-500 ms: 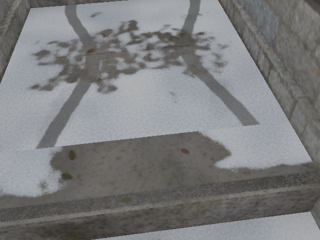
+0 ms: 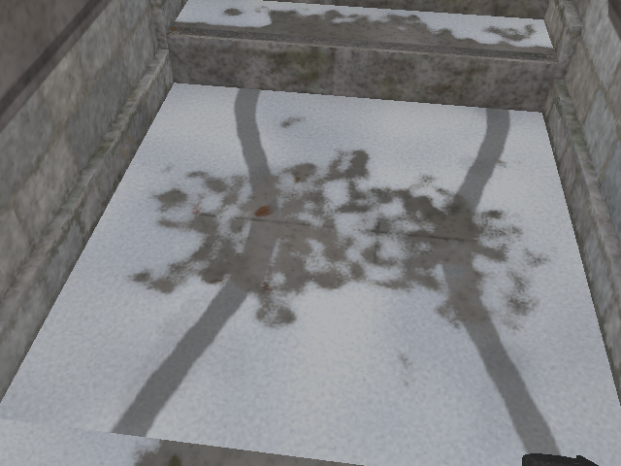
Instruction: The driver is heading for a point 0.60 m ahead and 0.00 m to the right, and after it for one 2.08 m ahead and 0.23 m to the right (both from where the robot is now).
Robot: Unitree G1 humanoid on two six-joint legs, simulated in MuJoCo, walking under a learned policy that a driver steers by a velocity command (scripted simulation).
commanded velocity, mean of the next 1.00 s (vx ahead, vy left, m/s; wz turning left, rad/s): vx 0.30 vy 0.00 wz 0.07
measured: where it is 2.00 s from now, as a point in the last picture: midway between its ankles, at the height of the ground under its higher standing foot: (256, 405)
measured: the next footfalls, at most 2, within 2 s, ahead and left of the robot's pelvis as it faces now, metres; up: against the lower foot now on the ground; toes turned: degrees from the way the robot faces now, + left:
left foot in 0.28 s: +0.36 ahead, +0.15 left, +0.17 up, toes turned +11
right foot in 0.80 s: +0.68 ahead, +0.02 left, +0.17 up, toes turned +6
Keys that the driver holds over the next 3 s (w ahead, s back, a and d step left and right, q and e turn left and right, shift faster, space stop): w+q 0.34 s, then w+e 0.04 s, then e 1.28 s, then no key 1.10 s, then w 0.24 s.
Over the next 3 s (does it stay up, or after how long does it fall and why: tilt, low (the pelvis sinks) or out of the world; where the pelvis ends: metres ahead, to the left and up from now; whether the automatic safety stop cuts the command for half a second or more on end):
stays up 0.69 0.05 0.20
